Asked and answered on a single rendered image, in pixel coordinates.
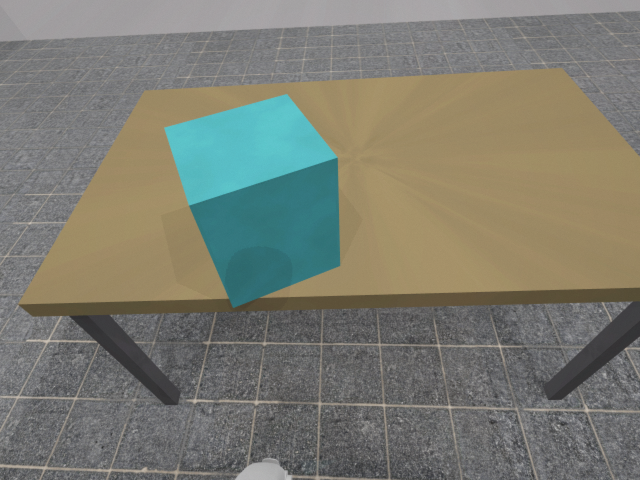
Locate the table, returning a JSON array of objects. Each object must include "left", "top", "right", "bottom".
[{"left": 18, "top": 68, "right": 640, "bottom": 405}]

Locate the carton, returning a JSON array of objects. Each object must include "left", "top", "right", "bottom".
[{"left": 164, "top": 94, "right": 340, "bottom": 308}]

